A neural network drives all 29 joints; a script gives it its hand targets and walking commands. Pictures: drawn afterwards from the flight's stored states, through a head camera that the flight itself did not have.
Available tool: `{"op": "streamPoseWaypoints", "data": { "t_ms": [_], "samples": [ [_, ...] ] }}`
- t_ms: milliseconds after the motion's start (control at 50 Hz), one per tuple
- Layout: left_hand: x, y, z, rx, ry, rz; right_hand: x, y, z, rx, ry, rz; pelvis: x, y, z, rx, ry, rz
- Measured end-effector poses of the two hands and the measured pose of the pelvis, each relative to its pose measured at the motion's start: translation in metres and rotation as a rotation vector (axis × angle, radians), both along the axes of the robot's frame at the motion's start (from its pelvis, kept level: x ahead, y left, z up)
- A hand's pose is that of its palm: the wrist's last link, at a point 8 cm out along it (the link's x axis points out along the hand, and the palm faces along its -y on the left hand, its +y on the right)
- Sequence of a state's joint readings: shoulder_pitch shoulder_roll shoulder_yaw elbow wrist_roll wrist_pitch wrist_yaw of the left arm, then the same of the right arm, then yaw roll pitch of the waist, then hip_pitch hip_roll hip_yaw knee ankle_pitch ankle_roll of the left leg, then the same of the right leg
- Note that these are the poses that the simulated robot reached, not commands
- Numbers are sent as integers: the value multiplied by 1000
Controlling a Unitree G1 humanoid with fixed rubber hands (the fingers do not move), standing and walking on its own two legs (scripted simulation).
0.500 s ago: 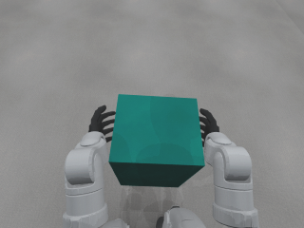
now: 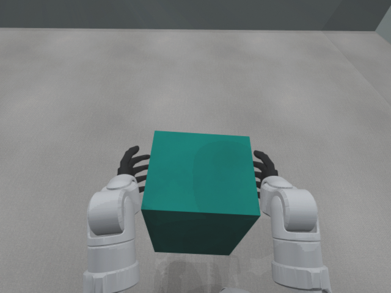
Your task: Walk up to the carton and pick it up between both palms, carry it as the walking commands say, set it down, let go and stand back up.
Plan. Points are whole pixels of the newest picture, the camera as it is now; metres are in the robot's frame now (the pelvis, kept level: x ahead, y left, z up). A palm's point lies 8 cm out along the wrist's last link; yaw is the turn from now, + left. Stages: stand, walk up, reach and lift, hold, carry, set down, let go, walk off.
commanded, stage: carry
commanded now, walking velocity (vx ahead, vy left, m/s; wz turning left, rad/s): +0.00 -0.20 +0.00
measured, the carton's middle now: (196, 201) +0.29 +0.00 +0.01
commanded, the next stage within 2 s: none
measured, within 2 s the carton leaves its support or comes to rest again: neither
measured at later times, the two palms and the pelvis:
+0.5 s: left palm (192, 215) +0.23 +0.01 +0.08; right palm (343, 219) +0.22 -0.25 +0.08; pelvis -0.07 -0.11 +0.00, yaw +0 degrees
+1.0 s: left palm (264, 280) +0.13 -0.09 +0.08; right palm out of the picture +0.12 -0.36 +0.08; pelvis -0.17 -0.22 +0.00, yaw +3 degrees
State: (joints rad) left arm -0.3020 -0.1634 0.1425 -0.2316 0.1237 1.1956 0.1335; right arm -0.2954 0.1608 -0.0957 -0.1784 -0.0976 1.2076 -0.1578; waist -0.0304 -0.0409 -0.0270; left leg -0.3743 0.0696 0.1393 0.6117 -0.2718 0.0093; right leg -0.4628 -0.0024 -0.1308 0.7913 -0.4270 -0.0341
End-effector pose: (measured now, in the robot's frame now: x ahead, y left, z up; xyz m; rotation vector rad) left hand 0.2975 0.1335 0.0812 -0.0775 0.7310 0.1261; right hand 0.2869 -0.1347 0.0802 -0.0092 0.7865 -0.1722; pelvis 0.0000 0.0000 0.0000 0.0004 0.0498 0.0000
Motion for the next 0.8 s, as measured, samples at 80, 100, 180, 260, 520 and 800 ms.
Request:
{"op": "streamPoseWaypoints", "data": {
  "t_ms": [80,100,180,260,520,800],
  "samples": [
    [-13,-11,1,-1,31,30,-8,-11,-2,-8,31,39,-9,-19,6,-13,8,-21],
    [-15,-15,2,-4,30,38,-10,-15,-2,-7,30,43,-11,-25,6,-17,8,-22],
    [-21,-41,8,-6,-24,59,-12,-41,1,7,-24,49,-21,-54,-1,-19,10,-33],
    [-27,-76,6,35,-19,20,-24,-76,-6,31,-19,21,-29,-79,-3,-13,11,-13],
    [-70,-120,-3,7,5,-8,-71,-120,-4,6,5,-7,-71,-119,0,-1,5,-2],
    [-126,-195,7,47,3,14,-125,-194,-9,36,3,23,-124,-195,0,11,-8,9]
  ]
}}
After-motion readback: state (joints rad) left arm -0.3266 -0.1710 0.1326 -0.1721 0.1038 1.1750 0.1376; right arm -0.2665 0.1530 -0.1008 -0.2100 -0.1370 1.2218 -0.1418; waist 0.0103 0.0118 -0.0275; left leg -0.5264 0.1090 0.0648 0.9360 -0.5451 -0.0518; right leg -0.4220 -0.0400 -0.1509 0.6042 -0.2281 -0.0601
